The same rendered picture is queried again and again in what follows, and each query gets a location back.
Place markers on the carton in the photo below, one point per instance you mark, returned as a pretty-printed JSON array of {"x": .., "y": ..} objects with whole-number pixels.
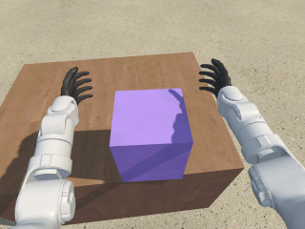
[{"x": 151, "y": 137}]

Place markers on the left robot forearm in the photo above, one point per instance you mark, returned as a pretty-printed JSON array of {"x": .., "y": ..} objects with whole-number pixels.
[{"x": 52, "y": 155}]

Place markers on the left robot hand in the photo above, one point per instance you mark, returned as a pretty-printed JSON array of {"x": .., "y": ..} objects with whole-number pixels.
[{"x": 70, "y": 85}]

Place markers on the right robot forearm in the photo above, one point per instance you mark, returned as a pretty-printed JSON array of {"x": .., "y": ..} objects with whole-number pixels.
[{"x": 258, "y": 142}]

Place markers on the right robot upper arm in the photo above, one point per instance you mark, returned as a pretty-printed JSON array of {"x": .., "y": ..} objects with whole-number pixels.
[{"x": 279, "y": 183}]

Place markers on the right robot hand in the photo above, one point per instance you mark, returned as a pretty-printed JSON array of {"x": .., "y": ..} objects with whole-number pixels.
[{"x": 220, "y": 76}]

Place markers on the left robot upper arm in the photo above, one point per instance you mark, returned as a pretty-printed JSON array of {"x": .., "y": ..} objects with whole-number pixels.
[{"x": 45, "y": 204}]

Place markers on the pedestal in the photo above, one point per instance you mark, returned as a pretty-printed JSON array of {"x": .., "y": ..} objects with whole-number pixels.
[{"x": 99, "y": 191}]

